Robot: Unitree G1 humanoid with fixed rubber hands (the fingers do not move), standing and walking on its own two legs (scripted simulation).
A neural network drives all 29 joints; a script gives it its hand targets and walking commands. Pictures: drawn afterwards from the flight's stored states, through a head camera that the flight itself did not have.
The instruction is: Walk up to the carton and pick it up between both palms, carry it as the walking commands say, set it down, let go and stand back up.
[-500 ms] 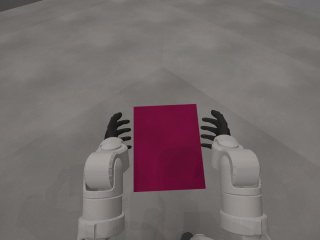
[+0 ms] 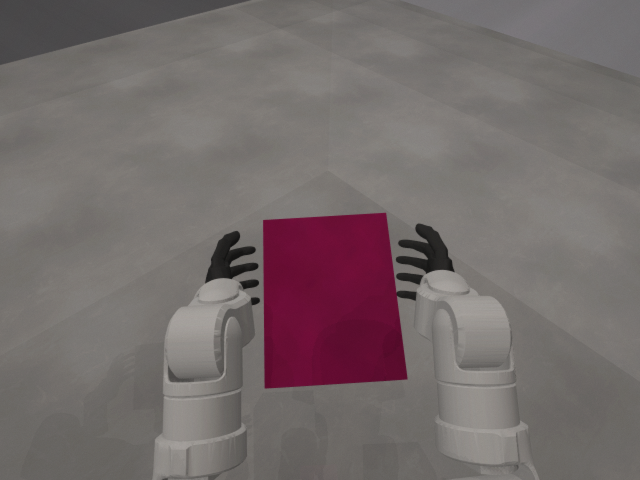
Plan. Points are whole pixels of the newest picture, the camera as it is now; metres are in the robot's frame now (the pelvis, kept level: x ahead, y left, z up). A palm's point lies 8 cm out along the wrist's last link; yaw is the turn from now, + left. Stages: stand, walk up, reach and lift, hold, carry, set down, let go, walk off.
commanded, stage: carry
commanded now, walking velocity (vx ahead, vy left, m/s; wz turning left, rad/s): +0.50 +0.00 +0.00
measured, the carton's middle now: (329, 306) +0.36 +0.00 +0.01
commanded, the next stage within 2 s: none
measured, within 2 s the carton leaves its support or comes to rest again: neither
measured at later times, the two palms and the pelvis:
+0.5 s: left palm (281, 134) +0.65 +0.08 +0.09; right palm (416, 132) +0.66 -0.16 +0.09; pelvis +0.34 -0.05 +0.02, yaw +2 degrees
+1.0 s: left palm (287, 55) +0.95 +0.08 +0.10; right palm (394, 53) +0.95 -0.16 +0.11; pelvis +0.63 -0.04 +0.01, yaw +0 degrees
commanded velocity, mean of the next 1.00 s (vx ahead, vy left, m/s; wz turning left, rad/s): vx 0.26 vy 0.00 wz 0.00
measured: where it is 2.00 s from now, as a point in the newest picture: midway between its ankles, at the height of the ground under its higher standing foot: (338, 362)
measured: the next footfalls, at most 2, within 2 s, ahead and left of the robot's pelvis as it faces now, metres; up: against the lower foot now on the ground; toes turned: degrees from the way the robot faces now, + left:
right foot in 0.34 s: +0.42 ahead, -0.14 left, +0.00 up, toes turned -9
left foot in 0.74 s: +0.67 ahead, +0.06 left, +0.00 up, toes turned +10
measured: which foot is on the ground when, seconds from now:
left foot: down 0.00-0.38, up 0.40-0.72, down 0.74-1.00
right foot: up 0.00-0.32, down 0.34-0.76, up 0.78-0.98, down 1.00-1.00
